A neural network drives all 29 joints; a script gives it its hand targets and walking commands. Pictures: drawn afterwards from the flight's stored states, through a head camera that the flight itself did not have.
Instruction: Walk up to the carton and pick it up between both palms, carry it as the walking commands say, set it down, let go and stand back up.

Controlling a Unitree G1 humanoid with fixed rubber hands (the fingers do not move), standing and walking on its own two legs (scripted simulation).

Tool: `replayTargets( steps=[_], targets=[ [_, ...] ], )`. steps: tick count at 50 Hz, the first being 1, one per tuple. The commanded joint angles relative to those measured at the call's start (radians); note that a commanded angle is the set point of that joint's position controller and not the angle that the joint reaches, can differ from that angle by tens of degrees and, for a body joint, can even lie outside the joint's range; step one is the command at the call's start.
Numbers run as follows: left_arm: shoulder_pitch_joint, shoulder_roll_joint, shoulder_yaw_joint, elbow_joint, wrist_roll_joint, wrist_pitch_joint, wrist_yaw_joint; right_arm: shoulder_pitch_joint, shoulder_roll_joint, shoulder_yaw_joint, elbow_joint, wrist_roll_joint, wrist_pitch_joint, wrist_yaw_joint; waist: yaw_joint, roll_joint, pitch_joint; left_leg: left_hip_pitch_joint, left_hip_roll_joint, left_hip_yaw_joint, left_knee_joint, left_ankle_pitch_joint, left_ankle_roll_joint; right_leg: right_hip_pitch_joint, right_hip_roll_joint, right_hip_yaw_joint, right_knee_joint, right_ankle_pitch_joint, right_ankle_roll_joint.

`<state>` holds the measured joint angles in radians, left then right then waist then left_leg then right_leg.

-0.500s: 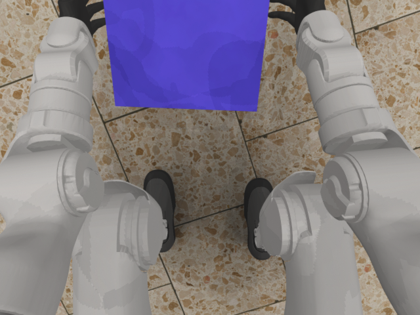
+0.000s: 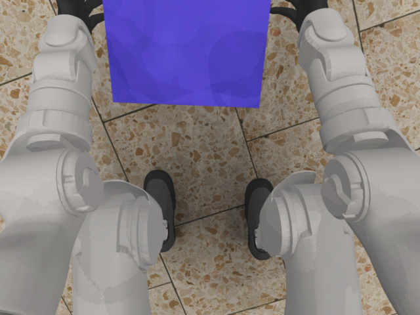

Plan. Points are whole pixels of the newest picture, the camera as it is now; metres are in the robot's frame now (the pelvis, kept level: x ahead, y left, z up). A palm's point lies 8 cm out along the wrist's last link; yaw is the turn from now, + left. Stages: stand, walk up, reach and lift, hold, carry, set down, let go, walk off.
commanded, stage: set down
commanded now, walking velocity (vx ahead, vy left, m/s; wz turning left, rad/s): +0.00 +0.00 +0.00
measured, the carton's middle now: (190, 35) +0.53 +0.05 -0.26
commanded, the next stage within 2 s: none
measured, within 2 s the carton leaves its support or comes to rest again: rests again in 0.46 s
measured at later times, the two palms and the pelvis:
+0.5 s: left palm (83, 40) +0.51 +0.22 -0.20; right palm (314, 29) +0.52 -0.14 -0.19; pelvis +0.00 +0.00 +0.00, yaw +0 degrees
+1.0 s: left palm (57, 33) +0.51 +0.24 -0.18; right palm (328, 21) +0.53 -0.15 -0.17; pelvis -0.02 +0.00 +0.00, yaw +0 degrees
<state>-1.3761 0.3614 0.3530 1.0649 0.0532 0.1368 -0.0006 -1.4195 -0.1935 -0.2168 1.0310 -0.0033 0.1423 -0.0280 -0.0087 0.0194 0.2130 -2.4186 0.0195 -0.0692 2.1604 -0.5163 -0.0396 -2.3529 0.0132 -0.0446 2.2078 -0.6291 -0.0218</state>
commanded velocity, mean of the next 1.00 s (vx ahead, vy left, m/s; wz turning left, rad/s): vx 0.00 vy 0.00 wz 0.00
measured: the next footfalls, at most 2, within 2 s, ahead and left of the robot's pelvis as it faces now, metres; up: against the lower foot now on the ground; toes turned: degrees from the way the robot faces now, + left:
none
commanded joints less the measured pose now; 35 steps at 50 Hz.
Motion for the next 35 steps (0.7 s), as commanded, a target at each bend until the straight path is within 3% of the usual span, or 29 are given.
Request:
replayTargets(
  steps=[1, 2, 4, 10, 11, 12, 14, 17, 20, 22, 23, 24, 25, 26, 29, 30, 35],
  targets=[
    [-0.146, -0.837, -0.15, 0.074, -0.025, 0.004, -0.227, -0.177, 0.715, 0.216, 0.002, -0.005, 0.005, 0.199, 0.119, -0.046, -0.738, 0.43, -0.077, 0.153, -0.077, 0.303, 0.027, 0.483, 0.112, 0.061, -0.195, 0.386, 0.03],
    [-0.156, -0.832, -0.151, 0.075, -0.026, -0.003, -0.224, -0.193, 0.718, 0.225, -0.011, 0.003, -0.004, 0.197, 0.127, -0.036, -0.735, 0.429, -0.078, 0.152, -0.08, 0.315, 0.029, 0.471, 0.113, 0.058, -0.188, 0.402, 0.032],
    [-0.151, -0.819, -0.154, 0.069, -0.038, -0.008, -0.222, -0.164, 0.685, 0.207, 0.001, -0.008, -0.008, 0.187, 0.101, -0.043, -0.744, 0.419, -0.076, 0.153, -0.072, 0.311, 0.025, 0.495, 0.11, 0.058, -0.19, 0.404, 0.031],
    [-0.135, -0.672, -0.131, 0.096, -0.048, -0.044, -0.177, -0.155, 0.552, 0.207, 0.012, 0.015, -0.039, 0.148, 0.14, -0.041, -0.766, 0.442, -0.064, 0.158, -0.071, 0.32, 0.013, 0.533, 0.097, 0.066, -0.192, 0.418, 0.038],
    [-0.143, -0.659, -0.131, 0.102, -0.051, -0.052, -0.169, -0.147, 0.542, 0.207, 0.018, 0.008, -0.047, 0.141, 0.128, -0.065, -0.755, 0.436, -0.065, 0.149, -0.072, 0.333, 0.015, 0.528, 0.097, 0.059, -0.186, 0.436, 0.039],
    [-0.131, -0.611, -0.132, 0.105, -0.061, -0.061, -0.155, -0.151, 0.481, 0.189, 0.014, 0.015, -0.054, 0.128, 0.134, -0.033, -0.774, 0.454, -0.06, 0.151, -0.077, 0.324, 0.01, 0.522, 0.093, 0.058, -0.185, 0.419, 0.04],
    [-0.114, -0.531, -0.119, 0.13, -0.074, -0.079, -0.13, -0.135, 0.4, 0.193, 0.027, 0.026, -0.067, 0.105, 0.136, -0.035, -0.787, 0.465, -0.053, 0.153, -0.071, 0.327, 0.004, 0.544, 0.086, 0.059, -0.183, 0.422, 0.046],
    [-0.119, -0.337, -0.073, 0.155, -0.104, -0.115, -0.074, -0.127, 0.232, 0.198, 0.023, 0.048, -0.087, 0.061, 0.136, -0.062, -0.811, 0.47, -0.046, 0.146, -0.075, 0.337, 0.001, 0.585, 0.07, 0.063, -0.181, 0.439, 0.053],
    [-0.038, -0.042, -0.047, 0.195, -0.113, -0.152, 0.01, -0.062, -0.062, 0.146, 0.032, 0.073, -0.106, -0.009, 0.135, -0.018, -0.831, 0.528, -0.036, 0.146, -0.087, 0.347, -0.01, 0.571, 0.056, 0.065, -0.193, 0.431, 0.058],
    [-0.069, 0.076, -0.06, 0.172, -0.138, -0.173, 0.057, -0.042, -0.145, 0.145, 0.074, 0.102, -0.108, -0.05, 0.128, -0.016, -0.885, 0.548, -0.034, 0.14, -0.091, 0.351, -0.01, 0.594, 0.049, 0.075, -0.186, 0.442, 0.058],
    [-0.099, 0.104, -0.085, 0.129, -0.158, -0.186, 0.073, -0.083, -0.144, 0.169, 0.029, 0.139, -0.116, -0.062, 0.132, -0.002, -0.909, 0.568, -0.032, 0.138, -0.086, 0.378, -0.006, 0.585, 0.049, 0.083, -0.188, 0.457, 0.059],
    [-0.115, 0.108, -0.112, 0.113, -0.17, -0.197, 0.082, -0.102, -0.14, 0.184, 0.011, 0.159, -0.122, -0.068, 0.138, 0.02, -0.911, 0.569, -0.034, 0.134, -0.09, 0.396, -0.004, 0.586, 0.051, 0.094, -0.186, 0.482, 0.055],
    [-0.15, 0.118, -0.12, 0.09, -0.2, -0.211, 0.089, -0.139, -0.143, 0.214, -0.034, 0.186, -0.133, -0.077, 0.141, -0.009, -0.93, 0.573, -0.033, 0.131, -0.074, 0.43, 0.001, 0.6, 0.046, 0.103, -0.182, 0.515, 0.055],
    [-0.153, 0.085, -0.171, 0.083, -0.233, -0.216, 0.088, -0.167, -0.143, 0.241, -0.066, 0.212, -0.144, -0.083, 0.123, -0.012, -0.972, 0.597, -0.032, 0.124, -0.071, 0.454, 0.006, 0.627, 0.047, 0.103, -0.178, 0.546, 0.056],
    [-0.185, 0.053, -0.26, 0.066, -0.297, -0.229, 0.076, -0.204, -0.105, 0.334, -0.084, 0.293, -0.154, -0.07, 0.13, 0.0, -1.019, 0.626, -0.025, 0.12, -0.067, 0.5, 0.018, 0.632, 0.047, 0.105, -0.164, 0.577, 0.054],
    [-0.175, 0.062, -0.256, 0.093, -0.303, -0.226, 0.075, -0.224, -0.114, 0.349, -0.094, 0.318, -0.151, -0.068, 0.149, -0.013, -1.018, 0.612, -0.018, 0.121, -0.064, 0.481, 0.023, 0.642, 0.042, 0.111, -0.159, 0.56, 0.055],
    [-0.163, 0.164, -0.193, 0.141, -0.284, -0.221, 0.083, -0.231, -0.199, 0.292, -0.087, 0.317, -0.143, -0.074, 0.168, -0.037, -0.986, 0.557, -0.002, 0.122, -0.071, 0.412, 0.021, 0.654, 0.029, 0.112, -0.157, 0.498, 0.062]
  ],
)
